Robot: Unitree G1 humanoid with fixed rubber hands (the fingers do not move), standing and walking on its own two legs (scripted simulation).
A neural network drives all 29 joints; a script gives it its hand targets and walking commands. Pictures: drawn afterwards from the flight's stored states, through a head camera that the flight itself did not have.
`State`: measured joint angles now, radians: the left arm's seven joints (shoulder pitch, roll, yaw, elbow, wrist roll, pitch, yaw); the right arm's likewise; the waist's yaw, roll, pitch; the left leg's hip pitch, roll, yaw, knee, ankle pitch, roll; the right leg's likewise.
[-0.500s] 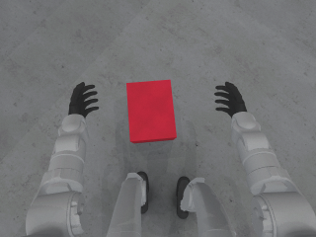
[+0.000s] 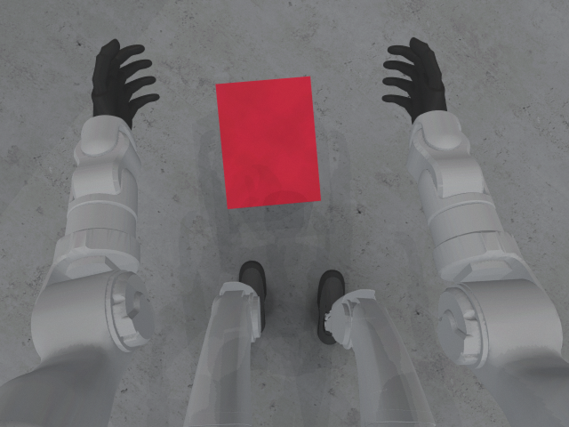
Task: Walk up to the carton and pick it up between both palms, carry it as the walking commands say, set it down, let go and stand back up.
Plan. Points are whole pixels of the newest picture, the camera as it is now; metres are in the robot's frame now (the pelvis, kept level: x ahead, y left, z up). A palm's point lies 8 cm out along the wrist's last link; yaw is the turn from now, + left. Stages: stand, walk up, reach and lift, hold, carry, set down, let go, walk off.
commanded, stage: reach and lift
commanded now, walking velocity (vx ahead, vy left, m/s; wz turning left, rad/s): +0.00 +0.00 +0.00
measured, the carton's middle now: (269, 148) +0.50 +0.07 -0.59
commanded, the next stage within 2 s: none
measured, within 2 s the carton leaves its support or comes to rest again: neither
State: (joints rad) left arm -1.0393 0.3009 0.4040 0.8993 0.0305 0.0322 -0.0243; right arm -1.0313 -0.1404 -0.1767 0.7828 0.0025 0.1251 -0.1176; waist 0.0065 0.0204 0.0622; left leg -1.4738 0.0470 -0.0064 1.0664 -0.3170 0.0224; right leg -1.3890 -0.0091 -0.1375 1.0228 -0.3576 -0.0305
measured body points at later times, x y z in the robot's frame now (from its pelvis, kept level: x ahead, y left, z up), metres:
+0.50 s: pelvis -0.05 +0.00 -0.15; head +0.29 +0.04 +0.14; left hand +0.48 +0.25 -0.29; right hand +0.50 -0.14 -0.27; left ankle +0.06 +0.11 -0.63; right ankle +0.04 -0.11 -0.63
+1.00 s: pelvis -0.07 +0.00 -0.24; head +0.30 +0.03 +0.00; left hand +0.47 +0.24 -0.43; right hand +0.49 -0.13 -0.41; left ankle +0.06 +0.11 -0.63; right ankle +0.04 -0.11 -0.63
